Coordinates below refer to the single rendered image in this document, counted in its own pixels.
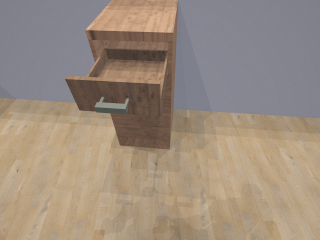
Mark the cabinet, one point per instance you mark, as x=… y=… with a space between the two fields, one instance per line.
x=145 y=25

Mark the drawer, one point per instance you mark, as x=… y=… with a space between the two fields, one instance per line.
x=118 y=74

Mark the handle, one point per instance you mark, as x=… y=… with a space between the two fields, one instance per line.
x=111 y=108

